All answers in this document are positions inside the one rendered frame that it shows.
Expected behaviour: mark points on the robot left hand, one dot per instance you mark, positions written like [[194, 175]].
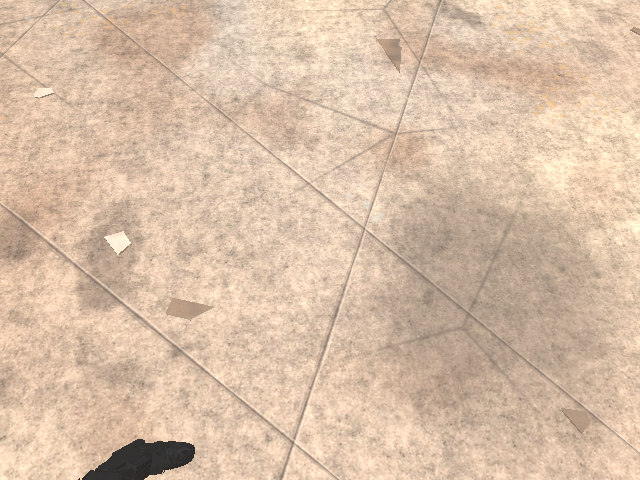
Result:
[[138, 460]]

